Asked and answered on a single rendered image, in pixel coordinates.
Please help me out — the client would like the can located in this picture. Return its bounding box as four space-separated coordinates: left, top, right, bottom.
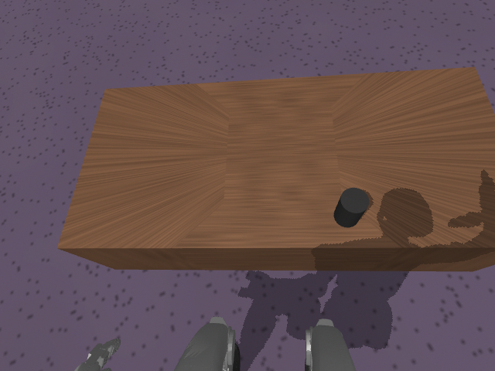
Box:
334 188 369 228

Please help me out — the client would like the left robot hand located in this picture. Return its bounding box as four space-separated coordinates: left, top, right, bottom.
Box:
74 339 121 371

